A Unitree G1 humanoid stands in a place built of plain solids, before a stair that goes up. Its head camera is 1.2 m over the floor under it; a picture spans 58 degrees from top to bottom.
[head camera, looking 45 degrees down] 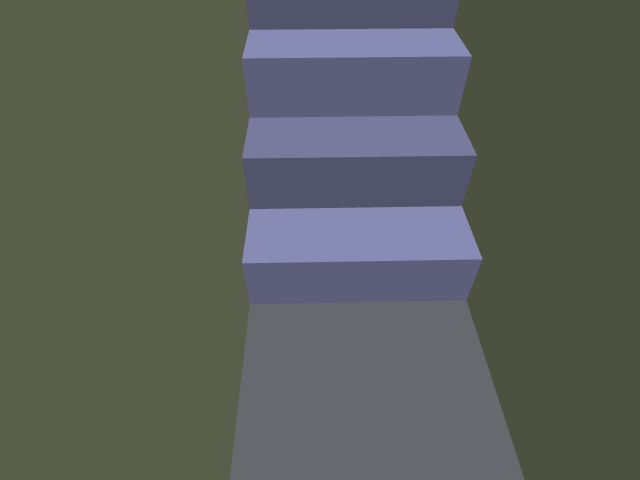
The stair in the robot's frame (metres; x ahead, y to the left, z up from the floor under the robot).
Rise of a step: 0.21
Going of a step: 0.25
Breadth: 0.84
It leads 1 degrees to the left of straight ahead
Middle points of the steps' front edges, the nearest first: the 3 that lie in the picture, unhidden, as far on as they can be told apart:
0.90 -0.13 0.21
1.15 -0.13 0.42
1.40 -0.12 0.63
